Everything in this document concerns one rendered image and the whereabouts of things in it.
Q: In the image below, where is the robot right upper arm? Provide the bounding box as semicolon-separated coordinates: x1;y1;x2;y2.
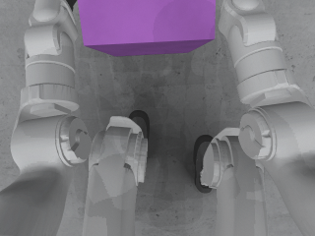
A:
238;101;315;236

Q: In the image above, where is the robot left upper arm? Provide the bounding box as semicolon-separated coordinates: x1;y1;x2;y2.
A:
0;114;92;236

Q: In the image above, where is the right robot forearm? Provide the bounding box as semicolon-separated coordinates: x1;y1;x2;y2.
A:
218;0;315;111

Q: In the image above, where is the robot left hand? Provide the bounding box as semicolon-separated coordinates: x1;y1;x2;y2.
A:
66;0;77;12

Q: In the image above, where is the robot right foot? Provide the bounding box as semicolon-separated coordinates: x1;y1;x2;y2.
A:
193;135;213;194

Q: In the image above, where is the carton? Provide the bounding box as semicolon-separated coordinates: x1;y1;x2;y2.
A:
78;0;216;57

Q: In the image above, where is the robot left foot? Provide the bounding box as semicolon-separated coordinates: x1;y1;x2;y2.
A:
128;110;150;140

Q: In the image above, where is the robot foot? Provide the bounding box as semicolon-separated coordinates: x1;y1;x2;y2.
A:
128;110;150;140
193;135;213;194

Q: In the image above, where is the left robot forearm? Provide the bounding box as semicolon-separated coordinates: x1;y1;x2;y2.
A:
10;0;80;158

